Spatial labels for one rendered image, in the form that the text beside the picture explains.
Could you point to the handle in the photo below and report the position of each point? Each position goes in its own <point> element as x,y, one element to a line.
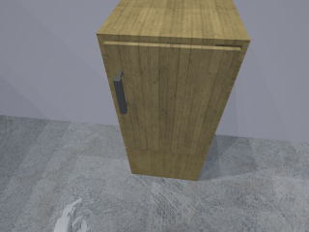
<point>120,93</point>

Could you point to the cupboard door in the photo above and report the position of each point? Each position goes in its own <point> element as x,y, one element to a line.
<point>174,92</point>

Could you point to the robot left hand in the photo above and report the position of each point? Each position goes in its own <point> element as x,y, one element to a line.
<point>65,224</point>

